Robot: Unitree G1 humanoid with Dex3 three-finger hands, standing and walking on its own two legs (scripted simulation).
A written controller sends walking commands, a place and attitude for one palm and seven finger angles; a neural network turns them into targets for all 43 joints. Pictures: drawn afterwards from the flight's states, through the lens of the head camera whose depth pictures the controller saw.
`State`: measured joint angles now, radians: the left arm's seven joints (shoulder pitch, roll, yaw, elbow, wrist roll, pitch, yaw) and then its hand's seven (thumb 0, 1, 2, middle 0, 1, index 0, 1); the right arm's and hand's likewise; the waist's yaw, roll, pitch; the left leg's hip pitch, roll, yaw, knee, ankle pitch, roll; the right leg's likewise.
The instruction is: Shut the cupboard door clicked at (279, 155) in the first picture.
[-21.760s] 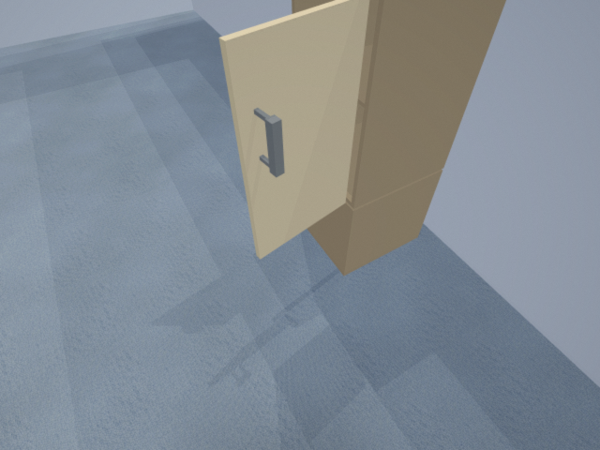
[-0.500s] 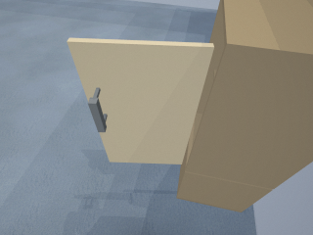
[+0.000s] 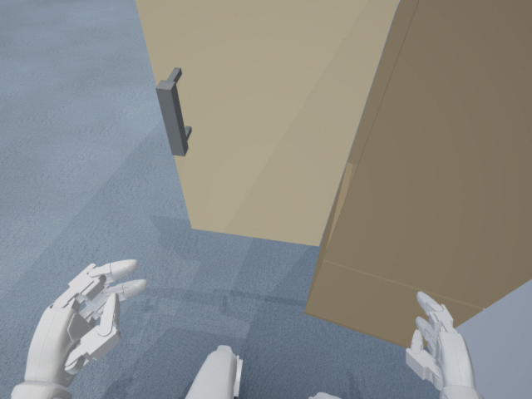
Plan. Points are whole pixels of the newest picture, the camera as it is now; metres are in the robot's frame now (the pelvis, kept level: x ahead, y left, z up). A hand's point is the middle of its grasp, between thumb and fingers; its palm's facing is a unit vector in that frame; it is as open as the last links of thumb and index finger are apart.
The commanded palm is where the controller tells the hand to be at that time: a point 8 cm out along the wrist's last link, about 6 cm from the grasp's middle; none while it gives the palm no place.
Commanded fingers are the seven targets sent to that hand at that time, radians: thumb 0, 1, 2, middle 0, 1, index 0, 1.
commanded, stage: raise the hand and make a fist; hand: left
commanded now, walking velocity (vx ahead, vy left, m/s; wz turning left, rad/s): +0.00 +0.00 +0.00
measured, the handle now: (178, 113) +0.50 +0.22 +0.15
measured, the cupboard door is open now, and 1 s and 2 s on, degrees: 100 100 100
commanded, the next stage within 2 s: bring the fist close to the handle in 1.40 s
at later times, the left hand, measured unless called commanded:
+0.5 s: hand (119, 286) +0.22 +0.22 +0.10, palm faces -0.03 -1.00 -0.03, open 3.5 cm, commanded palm +0.20 +0.27 +0.11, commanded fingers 0.00 0.90 0.90 -1.13 -1.32 -1.13 -1.32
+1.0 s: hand (110, 261) +0.23 +0.21 +0.14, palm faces -0.01 -1.00 -0.05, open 3.1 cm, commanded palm +0.21 +0.27 +0.15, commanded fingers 0.00 0.90 0.90 -1.30 -1.50 -1.30 -1.50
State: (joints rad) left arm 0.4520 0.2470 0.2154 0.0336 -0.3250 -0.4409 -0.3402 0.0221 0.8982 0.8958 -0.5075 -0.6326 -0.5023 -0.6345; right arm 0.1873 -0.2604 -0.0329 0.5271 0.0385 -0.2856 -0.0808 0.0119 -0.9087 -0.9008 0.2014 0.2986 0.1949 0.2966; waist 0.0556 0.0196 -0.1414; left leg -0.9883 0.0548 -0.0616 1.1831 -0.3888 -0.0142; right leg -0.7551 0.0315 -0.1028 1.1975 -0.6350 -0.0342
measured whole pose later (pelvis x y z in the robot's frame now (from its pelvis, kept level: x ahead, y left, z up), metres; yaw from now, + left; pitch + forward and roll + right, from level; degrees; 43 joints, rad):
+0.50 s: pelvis +0.01 +0.03 +0.03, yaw -1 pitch +10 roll -4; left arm 0.43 0.25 0.15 -0.11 -0.30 -0.32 -0.25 0.02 0.90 0.90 -0.96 -1.13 -0.96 -1.13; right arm 0.28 -0.24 0.00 0.56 0.04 -0.25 -0.07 0.02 -0.91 -0.90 0.20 0.30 0.20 0.30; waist 0.01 0.05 -0.11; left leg -0.88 0.04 -0.01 1.06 -0.36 0.03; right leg -0.65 0.01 -0.05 1.05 -0.57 0.01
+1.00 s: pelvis +0.01 +0.03 +0.05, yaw +0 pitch +5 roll -3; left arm 0.35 0.28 0.15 -0.12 -0.30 -0.20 -0.24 0.02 0.90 0.90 -1.29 -1.49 -1.29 -1.49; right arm 0.27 -0.24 0.06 0.54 0.05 -0.23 -0.06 0.01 -0.90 -0.90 0.21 0.30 0.20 0.30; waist 0.02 0.06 -0.08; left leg -0.68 0.03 -0.02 0.90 -0.30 0.02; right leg -0.46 0.01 -0.06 0.88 -0.50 0.01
